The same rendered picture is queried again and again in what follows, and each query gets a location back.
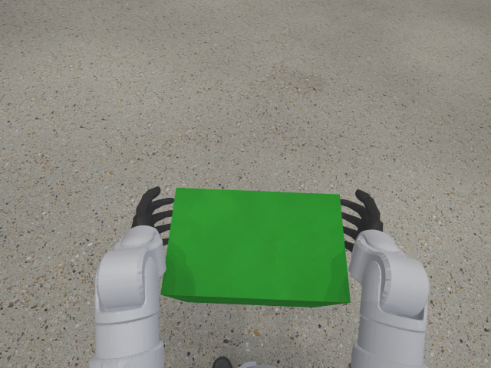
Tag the carton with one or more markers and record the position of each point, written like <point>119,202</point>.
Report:
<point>256,248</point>

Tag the left robot hand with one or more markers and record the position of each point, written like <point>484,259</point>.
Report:
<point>146,208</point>

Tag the robot left forearm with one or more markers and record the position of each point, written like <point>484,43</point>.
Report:
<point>127,301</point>

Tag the right robot hand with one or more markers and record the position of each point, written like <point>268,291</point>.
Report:
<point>370,217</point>

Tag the robot right forearm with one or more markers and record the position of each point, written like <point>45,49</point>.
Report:
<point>394,299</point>

